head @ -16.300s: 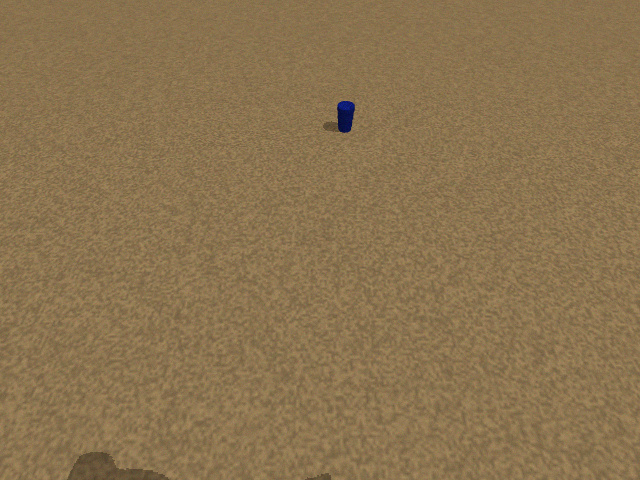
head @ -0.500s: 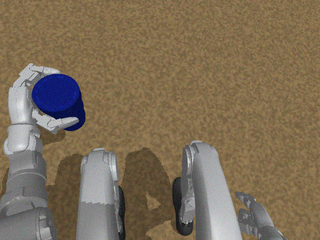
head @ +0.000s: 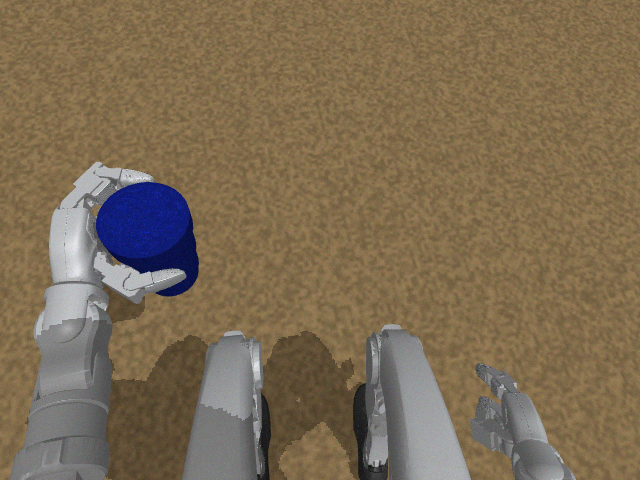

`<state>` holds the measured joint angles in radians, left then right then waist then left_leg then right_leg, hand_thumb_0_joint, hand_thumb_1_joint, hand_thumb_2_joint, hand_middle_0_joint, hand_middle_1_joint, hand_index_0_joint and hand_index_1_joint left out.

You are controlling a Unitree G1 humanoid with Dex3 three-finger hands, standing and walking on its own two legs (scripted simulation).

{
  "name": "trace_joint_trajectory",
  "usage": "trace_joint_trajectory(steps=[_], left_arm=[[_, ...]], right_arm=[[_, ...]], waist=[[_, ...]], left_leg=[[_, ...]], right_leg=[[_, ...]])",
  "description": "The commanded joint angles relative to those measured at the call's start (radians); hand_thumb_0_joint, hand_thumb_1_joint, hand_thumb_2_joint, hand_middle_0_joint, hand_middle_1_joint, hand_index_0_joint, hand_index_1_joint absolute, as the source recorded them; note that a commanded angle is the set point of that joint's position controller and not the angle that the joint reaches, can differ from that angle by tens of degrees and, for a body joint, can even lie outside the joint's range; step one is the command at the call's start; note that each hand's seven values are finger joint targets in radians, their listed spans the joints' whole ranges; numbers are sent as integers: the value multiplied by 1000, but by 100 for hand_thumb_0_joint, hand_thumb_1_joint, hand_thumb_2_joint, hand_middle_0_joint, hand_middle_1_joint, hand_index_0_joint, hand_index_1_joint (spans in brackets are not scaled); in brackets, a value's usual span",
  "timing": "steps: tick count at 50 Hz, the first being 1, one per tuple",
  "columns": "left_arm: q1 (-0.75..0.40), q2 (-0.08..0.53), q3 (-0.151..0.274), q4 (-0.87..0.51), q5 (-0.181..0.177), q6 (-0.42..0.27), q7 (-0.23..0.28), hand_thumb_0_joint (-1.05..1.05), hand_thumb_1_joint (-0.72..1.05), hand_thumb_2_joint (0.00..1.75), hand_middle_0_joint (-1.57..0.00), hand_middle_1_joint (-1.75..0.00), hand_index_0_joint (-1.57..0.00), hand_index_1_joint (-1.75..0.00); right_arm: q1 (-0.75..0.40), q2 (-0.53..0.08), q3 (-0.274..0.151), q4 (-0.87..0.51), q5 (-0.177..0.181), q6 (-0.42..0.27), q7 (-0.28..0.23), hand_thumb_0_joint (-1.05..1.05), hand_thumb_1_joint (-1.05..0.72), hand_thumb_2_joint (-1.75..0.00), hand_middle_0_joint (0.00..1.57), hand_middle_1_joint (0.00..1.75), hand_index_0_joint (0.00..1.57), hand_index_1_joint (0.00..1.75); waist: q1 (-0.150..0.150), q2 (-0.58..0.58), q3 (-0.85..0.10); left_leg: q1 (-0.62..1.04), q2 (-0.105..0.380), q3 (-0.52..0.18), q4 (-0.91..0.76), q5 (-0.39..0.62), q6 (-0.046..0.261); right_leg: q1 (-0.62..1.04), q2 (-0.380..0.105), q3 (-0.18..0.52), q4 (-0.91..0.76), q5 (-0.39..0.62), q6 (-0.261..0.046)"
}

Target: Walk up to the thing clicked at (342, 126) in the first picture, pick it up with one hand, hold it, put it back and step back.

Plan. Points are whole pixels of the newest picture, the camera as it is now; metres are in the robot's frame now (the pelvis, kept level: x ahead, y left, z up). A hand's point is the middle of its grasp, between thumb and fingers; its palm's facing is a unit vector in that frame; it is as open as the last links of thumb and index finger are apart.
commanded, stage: lift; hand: left
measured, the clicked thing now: (159, 248) +0.38 +0.19 -0.02
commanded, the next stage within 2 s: hold in 1.30 s
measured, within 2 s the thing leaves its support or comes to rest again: neither
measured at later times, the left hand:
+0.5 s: hand (71, 188) +0.37 +0.20 +0.15, palm faces +0.08 -1.00 -0.05, open 12.0 cm
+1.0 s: hand (45, 129) +0.38 +0.18 +0.21, palm faces +0.08 -1.00 -0.03, open 12.0 cm
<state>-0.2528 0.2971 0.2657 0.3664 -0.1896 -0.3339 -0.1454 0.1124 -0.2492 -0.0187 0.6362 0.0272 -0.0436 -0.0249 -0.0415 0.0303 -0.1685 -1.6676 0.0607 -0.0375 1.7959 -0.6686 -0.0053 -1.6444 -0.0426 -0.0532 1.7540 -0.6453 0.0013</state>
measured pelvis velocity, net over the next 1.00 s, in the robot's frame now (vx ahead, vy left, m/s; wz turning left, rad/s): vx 0.05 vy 0.00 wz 0.03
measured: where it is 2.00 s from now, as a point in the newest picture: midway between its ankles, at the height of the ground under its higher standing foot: (313, 458)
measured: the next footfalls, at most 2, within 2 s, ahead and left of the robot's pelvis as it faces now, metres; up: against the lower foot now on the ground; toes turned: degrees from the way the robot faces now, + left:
none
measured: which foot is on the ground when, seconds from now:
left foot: down 0.00-1.00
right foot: down 0.00-1.00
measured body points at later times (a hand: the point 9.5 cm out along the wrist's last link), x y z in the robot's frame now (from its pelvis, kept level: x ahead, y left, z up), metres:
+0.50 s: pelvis +0.03 +0.01 +0.13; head +0.13 +0.02 +0.57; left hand +0.36 +0.25 +0.15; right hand +0.18 -0.24 +0.02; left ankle +0.06 +0.12 -0.49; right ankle +0.07 -0.13 -0.49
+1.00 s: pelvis +0.05 +0.00 +0.18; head +0.12 +0.01 +0.63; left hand +0.37 +0.24 +0.21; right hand +0.18 -0.24 +0.07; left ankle +0.06 +0.12 -0.49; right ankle +0.07 -0.13 -0.49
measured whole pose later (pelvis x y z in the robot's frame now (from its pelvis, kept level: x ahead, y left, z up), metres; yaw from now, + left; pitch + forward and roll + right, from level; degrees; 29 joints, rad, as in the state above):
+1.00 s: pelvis +0.05 +0.00 +0.18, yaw +2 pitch +12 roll -1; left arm -0.11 0.23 0.15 0.41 -0.18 -0.33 -0.11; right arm 0.23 -0.22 0.01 0.67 0.01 -0.07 -0.06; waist -0.03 0.01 -0.07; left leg -0.76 0.06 0.00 1.02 -0.48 -0.01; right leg -0.74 -0.03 -0.06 0.99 -0.46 0.01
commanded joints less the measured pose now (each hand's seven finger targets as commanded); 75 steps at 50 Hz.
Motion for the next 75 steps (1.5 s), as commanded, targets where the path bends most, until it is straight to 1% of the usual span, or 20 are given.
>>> trace_joint_trajectory(steps=[1,2,3,4,6,9,11,14,16,17,19,25,29,30,36,47,61,62,63,75], left_arm=[[-189,159,56,-370,-62,-85,27,0,-4,121,-112,-137,-115,-136],[-191,142,33,-365,-55,-80,34,0,-4,121,-111,-136,-114,-135],[-178,154,61,-340,-54,-77,45,0,-4,121,-111,-135,-114,-135],[-170,142,40,-317,-42,-75,52,0,-5,121,-111,-135,-114,-135],[-200,181,62,-384,-37,-87,66,0,-6,121,-112,-136,-114,-135],[-174,154,35,-347,-34,-82,68,0,-3,122,-113,-136,-115,-136],[-182,113,-4,-323,-37,-85,61,0,-3,123,-114,-137,-116,-137],[-181,138,4,-296,-30,-89,51,0,-3,123,-115,-138,-117,-138],[-154,100,-30,-279,-35,-89,38,0,-5,123,-117,-140,-120,-139],[-163,118,-2,-278,-41,-91,38,0,-4,124,-118,-140,-120,-140],[-177,97,-36,-297,-41,-99,28,0,-7,122,-119,-140,-121,-140],[-175,109,-15,-292,-47,-102,25,0,-9,122,-119,-140,-122,-140],[-178,89,-33,-305,-43,-106,37,0,-8,122,-118,-138,-120,-139],[-184,108,-12,-314,-44,-109,42,0,-6,122,-117,-138,-119,-138],[-171,81,-48,-297,-37,-104,45,0,-8,122,-117,-138,-119,-138],[-163,78,-33,-263,-31,-104,40,0,-4,122,-116,-137,-118,-137],[-172,62,-36,-244,-42,-121,11,0,-7,122,-119,-139,-121,-139],[-146,30,-58,-203,-42,-116,8,0,-7,121,-119,-139,-121,-139],[-197,66,-31,-254,-45,-125,10,0,-6,121,-119,-139,-121,-139],[-191,59,-42,-242,-29,-137,21,0,-10,118,-115,-136,-117,-137]], right_arm=[[108,-147,-53,-87,13,-49,-26,0,-91,-90,20,30,20,30],[100,-141,-49,-90,14,-52,-27,0,-91,-90,20,30,20,30],[95,-145,-52,-87,15,-56,-30,0,-91,-90,20,30,20,30],[94,-143,-49,-89,13,-57,-30,0,-91,-90,20,30,20,30],[105,-140,-47,-85,12,-59,-35,0,-91,-90,20,30,20,30],[110,-134,-39,-83,8,-64,-39,0,-90,-90,20,30,20,30],[105,-133,-35,-83,7,-73,-37,0,-90,-90,20,30,20,30],[106,-138,-38,-81,5,-79,-38,0,-90,-90,20,30,20,30],[112,-133,-33,-83,6,-83,-35,0,-91,-90,20,30,20,30],[109,-141,-38,-81,8,-85,-33,0,-91,-90,20,30,20,30],[106,-136,-33,-88,7,-88,-29,0,-91,-90,20,30,20,30],[118,-137,-32,-86,5,-87,-30,0,-92,-90,20,30,20,30],[118,-126,-23,-90,-2,-87,-34,0,-92,-90,20,30,20,30],[121,-127,-25,-87,-2,-83,-36,0,-91,-90,20,30,20,30],[130,-120,-19,-81,-9,-77,-44,0,-91,-90,20,30,20,30],[136,-106,-23,-74,-18,-62,-52,0,-91,-90,20,30,20,30],[137,-112,-30,-56,-23,-54,-53,0,-92,-90,20,30,20,30],[125,-111,-27,-66,-21,-53,-54,0,-92,-90,20,30,20,30],[132,-112,-30,-57,-22,-53,-55,0,-92,-90,20,30,20,30],[125,-109,-33,-48,-26,-51,-50,0,-91,-90,20,30,20,30]], waist=[[0,35,-612],[-7,32,-573],[1,34,-531],[-11,44,-527],[11,71,-543],[3,67,-487],[-4,79,-440],[0,83,-414],[0,72,-395],[13,73,-388],[12,87,-375],[17,52,-363],[15,39,-343],[17,39,-342],[9,47,-321],[14,18,-272],[13,20,-238],[10,-2,-215],[13,4,-231],[14,27,-194]], left_leg=[[515,-46,-9,-316,271,32],[519,-45,-10,-339,254,31],[531,-42,-13,-357,239,29],[561,-41,-18,-380,254,27],[636,-41,-20,-425,273,21],[693,-43,-24,-485,302,16],[736,-40,-32,-531,286,11],[784,-40,-27,-578,292,10],[812,-41,-26,-607,314,8],[834,-39,-24,-625,317,7],[881,-35,-38,-670,316,1],[950,-39,-20,-733,354,3],[982,-42,-11,-773,367,5],[990,-44,-6,-783,363,6],[1062,-45,4,-833,432,4],[1111,-51,34,-904,477,11],[1210,-42,35,-974,550,6],[1205,-44,39,-978,537,10],[1203,-45,42,-978,539,10],[1256,-46,43,-1028,533,3]], right_leg=[[500,41,29,-343,297,-19],[505,42,29,-363,281,-18],[495,42,30,-377,266,-20],[501,42,26,-388,276,-22],[549,40,27,-422,290,-24],[595,43,19,-472,316,-24],[594,45,14,-503,300,-25],[642,44,12,-555,305,-25],[678,43,10,-584,325,-25],[693,43,10,-600,325,-25],[701,44,1,-616,319,-27],[809,43,5,-696,359,-23],[862,46,4,-738,378,-19],[881,45,8,-754,376,-19],[956,47,9,-807,442,-18],[1108,43,25,-906,514,-10],[1174,47,15,-959,570,-13],[1182,45,19,-972,570,-9],[1198,42,22,-977,579,-7],[1219,44,15,-1011,558,-12]])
